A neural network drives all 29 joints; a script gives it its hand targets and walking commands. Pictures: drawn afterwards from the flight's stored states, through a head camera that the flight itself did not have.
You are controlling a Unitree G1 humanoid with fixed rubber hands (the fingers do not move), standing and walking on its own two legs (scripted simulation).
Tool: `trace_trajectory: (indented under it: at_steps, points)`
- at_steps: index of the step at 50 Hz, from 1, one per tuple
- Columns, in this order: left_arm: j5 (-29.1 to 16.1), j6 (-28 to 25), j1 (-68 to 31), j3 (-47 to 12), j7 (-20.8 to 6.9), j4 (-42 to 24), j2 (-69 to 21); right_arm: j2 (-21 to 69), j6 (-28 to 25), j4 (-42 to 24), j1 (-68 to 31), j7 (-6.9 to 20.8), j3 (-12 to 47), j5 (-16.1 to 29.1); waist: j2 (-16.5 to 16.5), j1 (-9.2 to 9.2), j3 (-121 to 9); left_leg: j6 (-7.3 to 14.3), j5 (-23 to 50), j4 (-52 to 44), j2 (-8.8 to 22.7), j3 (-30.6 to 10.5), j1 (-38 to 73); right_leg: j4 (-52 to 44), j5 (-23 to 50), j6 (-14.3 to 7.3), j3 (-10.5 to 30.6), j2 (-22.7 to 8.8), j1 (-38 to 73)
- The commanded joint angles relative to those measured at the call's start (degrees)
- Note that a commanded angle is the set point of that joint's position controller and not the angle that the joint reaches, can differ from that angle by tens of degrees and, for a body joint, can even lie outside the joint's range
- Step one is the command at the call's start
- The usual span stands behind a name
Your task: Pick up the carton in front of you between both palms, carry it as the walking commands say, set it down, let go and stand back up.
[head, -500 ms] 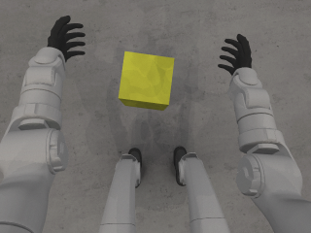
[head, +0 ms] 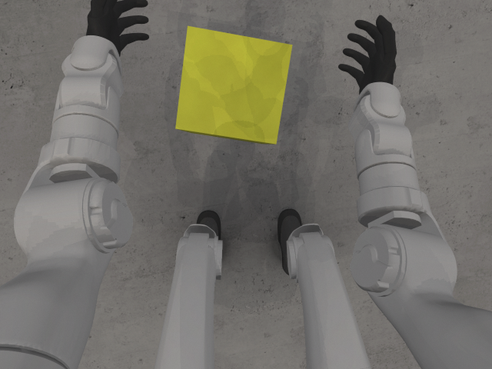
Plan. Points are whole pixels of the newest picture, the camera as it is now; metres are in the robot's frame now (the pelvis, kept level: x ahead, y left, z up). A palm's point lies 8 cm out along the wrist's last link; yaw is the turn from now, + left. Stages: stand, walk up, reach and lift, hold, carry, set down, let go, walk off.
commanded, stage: reach and lift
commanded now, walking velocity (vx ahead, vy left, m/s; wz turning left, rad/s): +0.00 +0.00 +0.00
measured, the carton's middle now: (232, 96) +0.51 +0.05 -0.48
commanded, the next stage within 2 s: none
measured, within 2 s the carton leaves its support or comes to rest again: leaves its support in 1.46 s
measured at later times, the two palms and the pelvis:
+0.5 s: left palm (148, 80) +0.52 +0.22 -0.37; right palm (323, 102) +0.49 -0.14 -0.37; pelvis -0.06 -0.01 -0.20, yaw -1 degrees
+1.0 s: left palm (157, 83) +0.52 +0.22 -0.40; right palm (312, 101) +0.50 -0.13 -0.40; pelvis -0.05 -0.01 -0.23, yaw -1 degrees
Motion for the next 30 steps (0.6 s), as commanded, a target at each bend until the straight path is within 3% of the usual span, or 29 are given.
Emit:
trace_trajectory:
  at_steps: [1, 6, 12, 19, 24, 27, 30]
  points:
    - [-2.90, -2.19, -12.47, -1.87, 1.54, -5.11, 8.75, -4.97, -1.66, -4.25, -10.07, -1.01, 3.41, 2.53, 3.29, 1.12, -54.38, -1.63, 35.27, 5.72, -0.58, 2.16, 30.17, 8.01, 24.95, 1.63, -5.93, 3.70, 17.97]
    - [-10.47, -2.51, -18.70, -8.64, 2.86, -5.94, 15.00, -8.30, -0.67, -4.80, -15.44, -3.62, 10.66, 9.90, 3.73, 1.65, -64.29, -1.82, 29.04, 15.95, 0.01, 4.17, 24.05, 18.83, 26.38, 1.56, -5.53, 3.42, 22.89]
    - [-16.82, -0.36, -27.34, -14.85, 2.47, -6.29, 19.78, -12.77, 1.97, -4.96, -24.32, -5.57, 14.31, 15.38, 6.52, 1.19, -67.64, -1.86, 16.64, 24.44, 0.77, 6.12, 20.29, 26.99, 16.38, 0.41, -6.51, 2.95, 23.00]
    - [-17.75, 1.04, -34.95, -19.05, 1.90, 2.97, 20.24, -14.36, 3.12, 3.20, -32.84, -4.82, 13.21, 15.75, 6.92, 0.10, -52.68, -1.36, 4.62, 29.37, 2.51, 4.87, 15.27, 33.46, 3.64, 0.41, -8.55, 1.98, 11.05]
    - [-16.76, 0.08, -36.65, -19.38, 2.05, 6.93, 20.04, -15.59, 1.54, 9.06, -35.43, -3.45, 11.05, 13.87, 6.03, 0.02, -44.26, -1.40, 4.16, 32.96, 3.04, 3.12, 11.75, 38.28, 2.95, 0.43, -8.48, 1.61, 6.47]
    - [-17.38, -0.91, -39.54, -19.74, 2.67, 5.06, 20.27, -17.50, 0.10, 10.15, -37.89, -3.04, 11.07, 13.78, 5.79, 0.45, -43.41, -1.42, 6.27, 35.30, 2.81, 2.65, 11.03, 40.81, 4.20, 0.28, -8.25, 1.35, 5.72]
    - [-19.48, -2.00, -41.19, -20.56, 3.36, 3.67, 21.34, -18.21, -1.35, 10.12, -39.61, -3.35, 12.99, 15.02, 3.55, 0.60, -45.62, -0.96, 11.04, 37.63, 2.84, 1.85, 12.41, 43.48, 8.49, 0.55, -8.72, 1.38, 7.31]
